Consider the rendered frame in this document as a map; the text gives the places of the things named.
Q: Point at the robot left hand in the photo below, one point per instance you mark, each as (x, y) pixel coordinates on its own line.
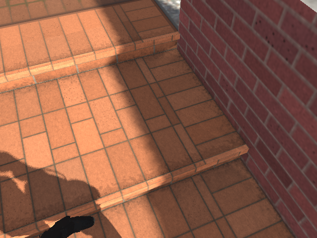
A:
(69, 225)

